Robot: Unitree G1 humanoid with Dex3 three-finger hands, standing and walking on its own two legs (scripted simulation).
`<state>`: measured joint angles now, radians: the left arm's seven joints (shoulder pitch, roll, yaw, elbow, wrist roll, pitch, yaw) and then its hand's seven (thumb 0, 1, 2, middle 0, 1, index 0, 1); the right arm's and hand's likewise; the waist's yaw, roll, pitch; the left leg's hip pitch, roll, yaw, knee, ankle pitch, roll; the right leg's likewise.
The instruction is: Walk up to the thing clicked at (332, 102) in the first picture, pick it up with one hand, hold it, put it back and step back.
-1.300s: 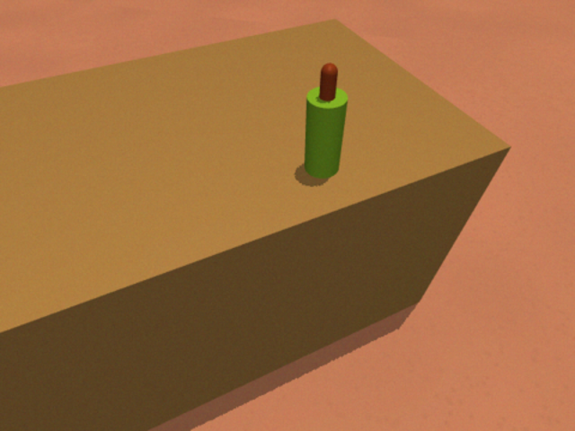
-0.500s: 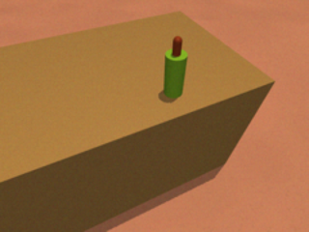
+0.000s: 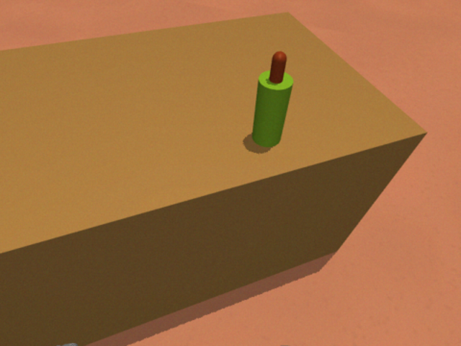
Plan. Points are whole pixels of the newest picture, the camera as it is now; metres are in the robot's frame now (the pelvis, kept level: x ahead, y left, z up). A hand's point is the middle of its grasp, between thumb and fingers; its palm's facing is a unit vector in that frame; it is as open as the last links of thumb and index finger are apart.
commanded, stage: walk up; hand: right
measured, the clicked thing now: (272, 100) +0.59 -0.09 +0.09
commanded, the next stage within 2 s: none
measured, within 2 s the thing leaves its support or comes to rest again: neither
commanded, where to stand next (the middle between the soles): +0.12 -0.03 m, yaw +19 degrees
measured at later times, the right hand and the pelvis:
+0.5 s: hand (390, 298) +0.23 -0.33 -0.15, palm faces -0.26 +0.88 -0.39, open 7.4 cm; pelvis +0.08 -0.08 -0.01, yaw +12 degrees
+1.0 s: hand (347, 272) +0.30 -0.26 -0.17, palm faces -0.34 +0.89 -0.32, open 7.4 cm; pelvis +0.09 -0.06 -0.02, yaw +18 degrees
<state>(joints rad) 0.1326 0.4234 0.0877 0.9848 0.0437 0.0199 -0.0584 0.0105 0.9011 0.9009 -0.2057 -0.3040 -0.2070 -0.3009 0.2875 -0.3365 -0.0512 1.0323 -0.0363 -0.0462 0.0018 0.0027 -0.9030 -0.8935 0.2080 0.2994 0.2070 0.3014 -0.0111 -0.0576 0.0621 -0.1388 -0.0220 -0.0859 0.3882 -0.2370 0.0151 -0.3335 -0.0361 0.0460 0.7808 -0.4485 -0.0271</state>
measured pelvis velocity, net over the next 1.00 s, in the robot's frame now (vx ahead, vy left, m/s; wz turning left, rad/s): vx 0.09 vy -0.06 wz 0.31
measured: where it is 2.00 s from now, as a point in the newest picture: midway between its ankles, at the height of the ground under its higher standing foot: outside the picture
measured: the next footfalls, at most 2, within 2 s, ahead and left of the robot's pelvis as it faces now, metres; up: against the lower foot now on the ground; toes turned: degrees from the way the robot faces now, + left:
right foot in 0.12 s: +0.13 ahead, -0.18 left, +0.00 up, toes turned +3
left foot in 0.58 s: +0.14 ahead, +0.08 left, +0.00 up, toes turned +14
